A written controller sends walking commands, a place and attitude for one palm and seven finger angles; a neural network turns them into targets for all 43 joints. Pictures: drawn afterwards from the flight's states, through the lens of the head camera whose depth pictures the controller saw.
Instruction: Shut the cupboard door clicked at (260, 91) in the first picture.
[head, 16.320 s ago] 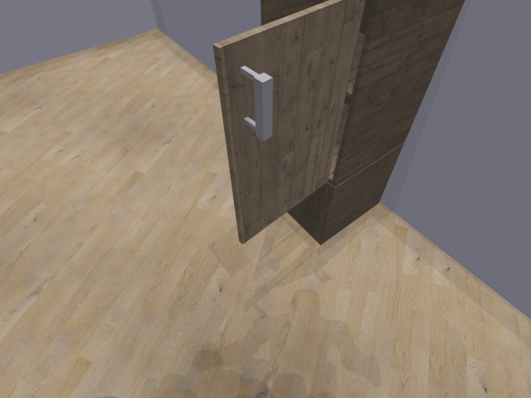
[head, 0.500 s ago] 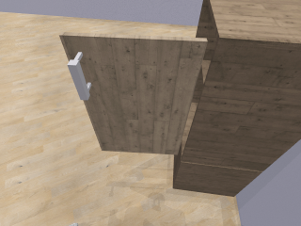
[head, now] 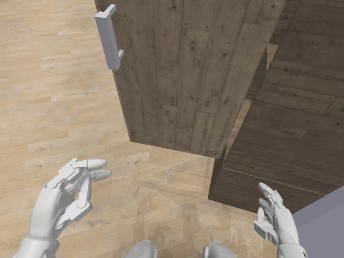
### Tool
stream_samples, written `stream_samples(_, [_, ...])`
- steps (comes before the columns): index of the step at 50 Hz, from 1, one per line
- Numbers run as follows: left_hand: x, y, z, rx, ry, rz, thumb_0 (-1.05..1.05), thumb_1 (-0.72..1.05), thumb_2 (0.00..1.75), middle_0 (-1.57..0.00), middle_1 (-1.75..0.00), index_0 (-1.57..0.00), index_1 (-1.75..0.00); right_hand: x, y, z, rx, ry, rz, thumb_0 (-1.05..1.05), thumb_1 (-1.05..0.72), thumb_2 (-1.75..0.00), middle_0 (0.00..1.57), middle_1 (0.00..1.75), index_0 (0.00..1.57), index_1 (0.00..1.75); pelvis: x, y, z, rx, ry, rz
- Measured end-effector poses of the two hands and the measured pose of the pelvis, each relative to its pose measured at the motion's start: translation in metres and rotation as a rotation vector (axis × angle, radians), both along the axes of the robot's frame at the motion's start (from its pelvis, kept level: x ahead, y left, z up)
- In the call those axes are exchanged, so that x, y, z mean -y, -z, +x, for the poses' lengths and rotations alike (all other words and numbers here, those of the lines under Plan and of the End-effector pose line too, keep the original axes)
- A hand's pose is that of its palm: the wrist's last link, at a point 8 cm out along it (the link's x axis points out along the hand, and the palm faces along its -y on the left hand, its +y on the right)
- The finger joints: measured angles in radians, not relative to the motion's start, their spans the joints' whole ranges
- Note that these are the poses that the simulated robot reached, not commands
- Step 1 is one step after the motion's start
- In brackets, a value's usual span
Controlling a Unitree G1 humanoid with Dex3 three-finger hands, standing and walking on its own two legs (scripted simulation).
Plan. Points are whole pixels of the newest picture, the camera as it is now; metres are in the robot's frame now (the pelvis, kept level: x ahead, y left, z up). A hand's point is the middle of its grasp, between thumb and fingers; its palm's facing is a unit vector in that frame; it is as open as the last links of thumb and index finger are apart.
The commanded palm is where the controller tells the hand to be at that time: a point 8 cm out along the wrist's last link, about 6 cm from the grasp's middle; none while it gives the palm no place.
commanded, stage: raise the hand and make a fist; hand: left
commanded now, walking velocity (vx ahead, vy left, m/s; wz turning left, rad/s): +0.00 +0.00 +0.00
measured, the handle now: (113, 38) +0.53 +0.21 +0.21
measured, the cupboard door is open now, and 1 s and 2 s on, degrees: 94 94 94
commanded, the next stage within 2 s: bring the fist close to the handle in 1.34 s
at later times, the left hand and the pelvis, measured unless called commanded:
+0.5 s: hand (81, 161) +0.25 +0.20 +0.15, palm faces -0.07 -0.99 -0.07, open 3.3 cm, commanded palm +0.22 +0.25 +0.16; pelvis +0.03 +0.02 +0.04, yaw -2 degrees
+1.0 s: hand (63, 117) +0.28 +0.21 +0.22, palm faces -0.05 -0.99 -0.09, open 3.1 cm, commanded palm +0.24 +0.25 +0.22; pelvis +0.04 +0.02 +0.07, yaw -1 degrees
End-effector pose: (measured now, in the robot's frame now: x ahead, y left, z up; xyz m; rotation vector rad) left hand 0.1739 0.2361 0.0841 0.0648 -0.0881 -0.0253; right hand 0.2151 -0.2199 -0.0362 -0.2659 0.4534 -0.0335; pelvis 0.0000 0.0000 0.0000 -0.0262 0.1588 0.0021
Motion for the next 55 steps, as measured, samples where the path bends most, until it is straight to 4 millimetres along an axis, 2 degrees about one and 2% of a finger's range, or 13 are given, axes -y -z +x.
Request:
stream_samples(6, [0.008, -0.012, 0.037, -0.120, 0.111, 0.002, 0.02, 0.90, 0.90, -0.67, -0.80, -0.67, -0.81, -0.019, 0.015, -0.036, -0.123, 0.076, 0.099, 0.01, -0.90, -0.90, 0.20, 0.30, 0.20, 0.30, -0.004, -0.014, 0.006, 0.016, 0.015, 0.004])
stream_samples(10, [-0.004, -0.026, 0.044, -0.141, 0.056, -0.002, 0.02, 0.90, 0.90, -0.75, -0.88, -0.74, -0.89, -0.016, 0.014, -0.056, -0.172, 0.131, 0.109, 0.01, -0.90, -0.89, 0.20, 0.31, 0.20, 0.30, -0.008, -0.025, 0.015, 0.025, 0.030, 0.012])
stream_samples(14, [-0.012, -0.040, 0.045, -0.103, 0.022, 0.007, 0.02, 0.90, 0.90, -0.82, -0.96, -0.82, -0.97, -0.007, 0.010, -0.065, -0.195, 0.142, 0.073, 0.02, -0.90, -0.90, 0.20, 0.31, 0.20, 0.30, -0.013, -0.031, 0.021, 0.034, 0.030, 0.012])
stream_samples(18, [-0.013, -0.047, 0.048, -0.087, 0.039, 0.012, 0.02, 0.90, 0.90, -0.89, -1.04, -0.89, -1.05, 0.002, 0.001, -0.059, -0.179, 0.139, 0.030, 0.02, -0.90, -0.90, 0.20, 0.31, 0.20, 0.30, -0.017, -0.035, 0.026, 0.047, 0.028, 0.010])
stream_samples(23, [-0.013, -0.058, 0.054, -0.067, 0.048, 0.009, 0.02, 0.90, 0.90, -0.98, -1.14, -0.98, -1.15, 0.004, -0.016, -0.038, -0.108, 0.134, 0.009, 0.02, -0.90, -0.90, 0.20, 0.30, 0.20, 0.30, -0.021, -0.040, 0.031, 0.068, 0.028, 0.009])
stream_samples(30, [-0.020, -0.083, 0.064, -0.024, 0.032, 0.011, 0.02, 0.90, 0.90, -1.11, -1.28, -1.11, -1.29, -0.013, -0.038, -0.006, -0.016, 0.083, 0.033, 0.01, -0.90, -0.90, 0.20, 0.30, 0.20, 0.30, -0.022, -0.050, 0.038, 0.105, 0.025, 0.006])
stream_samples(35, [-0.023, -0.099, 0.070, -0.017, 0.033, 0.018, 0.02, 0.90, 0.90, -1.20, -1.38, -1.20, -1.39, -0.028, -0.045, 0.007, 0.008, 0.043, 0.061, 0.01, -0.90, -0.90, 0.20, 0.30, 0.20, 0.30, -0.023, -0.056, 0.040, 0.131, 0.022, 0.005])
stream_samples(44, [-0.028, -0.125, 0.081, -0.009, 0.026, 0.028, 0.02, 0.90, 0.90, -1.29, -1.47, -1.28, -1.48, -0.037, -0.042, 0.004, -0.036, 0.025, 0.085, 0.01, -0.90, -0.90, 0.20, 0.30, 0.20, 0.30, -0.022, -0.064, 0.041, 0.171, 0.021, 0.010])
stream_samples(50, [-0.029, -0.142, 0.089, 0.007, 0.029, 0.027, 0.02, 0.90, 0.90, -1.30, -1.49, -1.30, -1.49, -0.029, -0.041, -0.004, -0.062, 0.045, 0.081, 0.01, -0.90, -0.90, 0.20, 0.31, 0.20, 0.30, -0.019, -0.068, 0.039, 0.192, 0.023, 0.013])
stream_samples(55, [-0.023, -0.140, 0.088, -0.018, 0.034, 0.010, 0.02, 0.90, 0.90, -1.30, -1.49, -1.30, -1.50, -0.018, -0.043, -0.010, -0.059, 0.072, 0.080, 0.01, -0.90, -0.90, 0.20, 0.30, 0.20, 0.30, -0.016, -0.069, 0.037, 0.198, 0.031, 0.017])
